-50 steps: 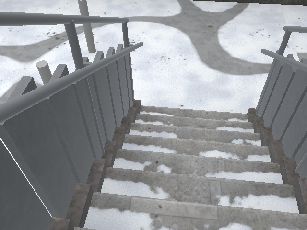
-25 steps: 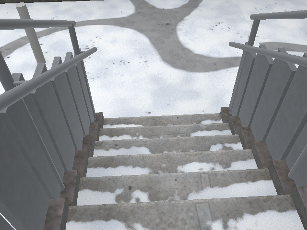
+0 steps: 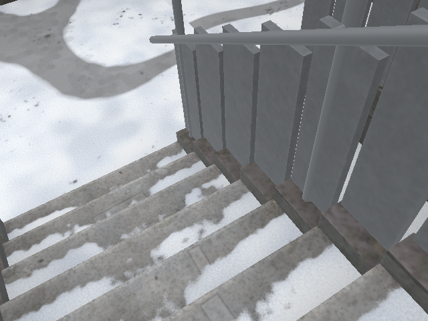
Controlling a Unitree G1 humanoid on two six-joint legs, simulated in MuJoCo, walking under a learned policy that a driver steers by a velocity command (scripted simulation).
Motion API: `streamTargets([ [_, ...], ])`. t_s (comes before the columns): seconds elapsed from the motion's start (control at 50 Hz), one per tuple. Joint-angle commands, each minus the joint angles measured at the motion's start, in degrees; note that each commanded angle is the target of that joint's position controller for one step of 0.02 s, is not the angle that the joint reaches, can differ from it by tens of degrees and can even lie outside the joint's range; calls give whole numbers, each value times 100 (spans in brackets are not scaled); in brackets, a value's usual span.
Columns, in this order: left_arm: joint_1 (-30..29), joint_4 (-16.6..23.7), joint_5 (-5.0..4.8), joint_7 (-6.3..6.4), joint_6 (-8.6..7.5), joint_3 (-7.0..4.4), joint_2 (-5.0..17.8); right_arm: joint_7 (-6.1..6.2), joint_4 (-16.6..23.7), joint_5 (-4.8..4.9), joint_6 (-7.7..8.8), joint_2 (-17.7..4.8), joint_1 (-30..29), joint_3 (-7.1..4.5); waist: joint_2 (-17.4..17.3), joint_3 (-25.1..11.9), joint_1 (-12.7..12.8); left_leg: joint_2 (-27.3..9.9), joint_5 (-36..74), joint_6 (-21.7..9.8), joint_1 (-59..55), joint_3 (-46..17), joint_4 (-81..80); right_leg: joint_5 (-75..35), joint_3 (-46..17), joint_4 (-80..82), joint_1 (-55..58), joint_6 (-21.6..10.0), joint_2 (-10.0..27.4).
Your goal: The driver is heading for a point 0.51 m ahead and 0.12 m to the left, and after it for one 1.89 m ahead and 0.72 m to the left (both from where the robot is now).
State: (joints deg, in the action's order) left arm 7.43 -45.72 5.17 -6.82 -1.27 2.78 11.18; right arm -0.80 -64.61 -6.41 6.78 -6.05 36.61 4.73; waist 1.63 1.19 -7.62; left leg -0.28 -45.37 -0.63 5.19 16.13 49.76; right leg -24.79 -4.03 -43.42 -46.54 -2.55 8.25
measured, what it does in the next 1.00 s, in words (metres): goes down, turning left: right foot 0.16 m lower, then left foot 0.16 m lower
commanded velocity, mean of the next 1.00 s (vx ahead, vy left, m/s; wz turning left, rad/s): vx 0.50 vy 0.00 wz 0.42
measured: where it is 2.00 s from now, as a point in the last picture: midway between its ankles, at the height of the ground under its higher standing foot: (133, 267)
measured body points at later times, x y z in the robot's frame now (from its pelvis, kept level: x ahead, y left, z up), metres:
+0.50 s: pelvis +0.29 -0.01 -0.13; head +0.30 +0.00 +0.32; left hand +0.12 +0.14 -0.28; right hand +0.47 -0.20 -0.26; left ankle +0.43 +0.17 -0.83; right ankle +0.22 -0.14 -0.82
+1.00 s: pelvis +0.55 +0.12 -0.31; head +0.56 +0.11 +0.14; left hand +0.66 +0.39 -0.40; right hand +0.54 -0.09 -0.46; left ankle +0.42 +0.18 -0.98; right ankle +0.76 +0.06 -1.01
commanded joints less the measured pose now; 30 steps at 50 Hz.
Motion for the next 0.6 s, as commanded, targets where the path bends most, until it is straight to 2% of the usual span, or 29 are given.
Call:
streamTargets([
  [0.02, -1022, 649, -20, 38, -64, -83, 604, 49, 124, 159, 80, -1093, 57, -296, -204, 1072, -21, -1309, 3558, -1153, 501, -1739, -1222, 535, 278, 1420, 667, 71, -133],
  [0.04, -1660, 383, -822, 394, -136, -266, 497, 151, 47, 564, -271, -1365, 369, -520, 244, 1125, -537, -939, 3881, -852, -80, -1452, -634, 251, 1030, 2014, 941, 131, -478],
  [0.06, -1365, 199, -841, 467, -161, -186, 322, 261, -78, 430, -491, -1141, 763, -477, 113, 919, -481, -959, 4374, -844, -219, -1631, 12, 539, 815, 2348, 1594, 127, -411],
  [0.08, -581, 279, 187, 221, -95, -87, 347, -6, -365, -113, -310, -1042, 926, -406, -427, 817, 56, -1550, 4701, -925, 104, -2282, 6, 683, 188, 2686, 2414, -217, -59],
  [0.1, 568, -203, 226, 228, -109, -437, 911, -208, -226, -24, -307, -1348, 273, -522, -86, 621, 741, -1376, 4465, -773, 398, -2039, 996, 260, 366, 3280, 3683, -349, -19],
  [0.12, 2163, -606, 164, 311, -221, -739, 1454, -464, -184, -125, -326, -1433, 449, -618, 376, -277, 1253, -778, 3954, -432, 1592, -1607, 2596, -443, 680, 2335, 6222, -649, -115],
  [0.14, 3320, -1048, 144, 184, -174, -742, 1546, -667, -487, -28, -306, -212, 1784, -387, 1397, -2506, 964, -144, 84, -128, 3022, -1445, 5565, -3995, -101, -355, 9262, -2075, 1168],
  [0.16, 3934, -1134, 277, 166, -102, -687, 1089, -778, -1, 270, -182, -737, 741, -479, 635, -2945, 1749, -71, -194, -79, 3959, -1830, 6354, -3003, -692, -127, 9479, -2191, 1548],
  [0.18, 3610, -1303, 88, 268, -125, -750, 1213, -718, 576, 464, -58, -784, -783, -518, 586, -1519, 1884, -148, 72, -71, 5220, -1603, 6199, -909, -1056, 882, 8165, -1769, 1626],
  [0.2, 2911, -1239, -22, 317, -130, -733, 1161, -541, 914, 508, -19, -715, -1476, -462, 77, -797, 1717, -492, 695, -193, 5330, -1823, 5429, 1490, -870, 1574, 6791, -1495, 1619],
  [0.22, 2213, -1072, 40, 312, -112, -631, 857, -393, 848, 451, 32, -572, -1200, -409, -393, -326, 1301, -770, 1531, -312, 4614, -2114, 4741, 1696, -679, 1934, 5180, -1483, 1667],
  [0.24, 1975, -1053, 126, 288, -219, -489, 531, -289, 909, 336, 29, -632, -1073, -498, -432, 126, 819, -932, 2360, -367, 3751, -2190, 3591, 1265, -321, 2015, 3663, -1420, 1600],
  [0.26, 1571, -940, 158, 380, -367, -329, 19, -256, 886, 201, -35, -540, -1074, -494, -216, 412, 560, -1141, 3110, -528, 3343, -2407, 2711, 1726, -268, 2335, 2802, -1368, 1437],
  [0.28, 1533, -886, 42, 494, -525, -259, -164, -237, 833, 103, -110, -393, -1205, -505, -279, 501, 584, -1137, 3873, -495, 3044, -2358, 1657, 2277, 61, 2740, 2367, -1380, 1327],
  [0.3, 1784, -1005, -48, 526, -574, -290, -16, -245, 783, 55, -180, -430, -988, -547, -39, 347, 536, -968, 3853, -483, 2949, -2214, 1486, 2492, -22, 2815, 2522, -1451, 1368],
  [0.32, 1883, -1042, 29, 545, -605, -317, 153, -255, 855, 68, -206, -345, -1064, -534, 91, 253, 492, -1015, 3939, -475, 2909, -2199, 1507, 2324, 39, 2855, 2479, -1501, 1405],
  [0.34, 1678, -1040, 85, 561, -649, -389, 266, -351, 826, -9, -175, -259, -691, -495, 2, 224, 309, -945, 4165, -490, 2725, -2196, 1524, 2113, 333, 2350, 2219, -1411, 1321],
  [0.36, 1613, -983, 181, 530, -645, -384, 288, -415, 825, 32, -145, -433, -734, -555, -61, 187, 298, -815, 4265, -492, 2613, -2071, 1519, 2007, 613, 2190, 2087, -1346, 1218],
  [0.38, 1680, -1086, 214, 694, -708, -206, -304, -399, 1118, -65, -139, -368, -1467, -485, -72, 229, 632, -1318, 5615, -516, 3749, -2688, 234, 2840, 656, 1940, 3112, -971, 1212],
  [0.4, 2199, -1309, 136, 784, -728, -136, -385, -380, 1223, -15, -155, -472, -1804, -507, 43, 347, 855, -1254, 6111, -474, 4062, -2596, -221, 3067, 536, 1660, 3540, -953, 1293],
  [0.42, 2338, -1454, 263, 792, -744, -31, -445, -308, 1136, 163, -179, -502, -1735, -489, -252, 310, 828, -1340, 7644, -391, 3586, -2733, -1056, 3419, 932, 1249, 3124, -668, 1071],
  [0.44, 2482, -1445, 304, 698, -675, -30, -296, -331, 1039, 235, -230, -589, -1752, -528, 53, 300, 809, -1055, 7539, -356, 2745, -2251, -868, 3639, 1069, 1280, 2483, -736, 927],
  [0.46, 2272, -1344, 399, 624, -634, -78, -155, -324, 1171, 186, -298, -743, -1963, -571, 52, 429, 828, -820, 7462, -369, 2206, -1879, -919, 4200, 1321, 1164, 1948, -601, 801],
  [0.48, 2342, -1367, 415, 538, -609, -108, -54, -337, 1313, 101, -366, -849, -2339, -621, 9, 638, 926, -716, 7114, -394, 1930, -1654, -812, 4619, 1331, 1175, 1682, -551, 868],
  [0.5, 2268, -1334, 357, 516, -582, -137, 69, -300, 1451, 70, -390, -943, -2701, -652, 124, 747, 922, -699, 6814, -438, 1941, -1671, -920, 4908, 1200, 939, 1761, -400, 1039],
  [0.52, 2262, -1369, 269, 540, -593, -174, 248, -289, 1625, -13, -414, -971, -2969, -655, 82, 933, 929, -751, 6379, -460, 2167, -1815, -1123, 4703, 969, 875, 2178, -372, 1326],
  [0.56, 2578, -1543, 24, 710, -486, -324, 568, -233, 1680, -120, -419, -883, -3532, -612, 125, 1152, 1279, -801, 5758, -411, 2639, -1766, -2037, 4785, 707, 490, 3126, -255, 1606],
  [0.58, 2736, -1627, 24, 800, -382, -398, 675, -223, 1655, -117, -385, -821, -3766, -598, 72, 1182, 1485, -736, 5569, -412, 2557, -1583, -2455, 4843, 713, 335, 3354, -161, 1597],
  [0.6, 2916, -1696, 116, 847, -263, -450, 712, -209, 1487, -31, -333, -844, -3695, -635, 22, 1059, 1550, -682, 5782, -392, 2192, -1451, -2635, 4831, 797, -13, 3467, -85, 1533],
])
Velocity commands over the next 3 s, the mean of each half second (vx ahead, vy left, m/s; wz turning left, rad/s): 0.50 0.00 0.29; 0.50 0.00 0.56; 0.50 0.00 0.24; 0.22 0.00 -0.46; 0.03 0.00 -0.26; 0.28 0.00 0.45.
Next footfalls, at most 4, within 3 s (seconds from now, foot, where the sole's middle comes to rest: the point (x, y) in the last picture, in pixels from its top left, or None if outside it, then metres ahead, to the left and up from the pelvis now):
0.12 right None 0.26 -0.15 -0.86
0.64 left None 0.46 0.20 -1.02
1.10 right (188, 285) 0.77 0.09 -1.18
1.68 left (110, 279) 0.92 0.46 -1.34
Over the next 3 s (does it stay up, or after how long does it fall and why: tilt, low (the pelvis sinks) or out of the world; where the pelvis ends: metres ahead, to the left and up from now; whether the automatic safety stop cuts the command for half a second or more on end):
stays up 1.04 0.39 -0.60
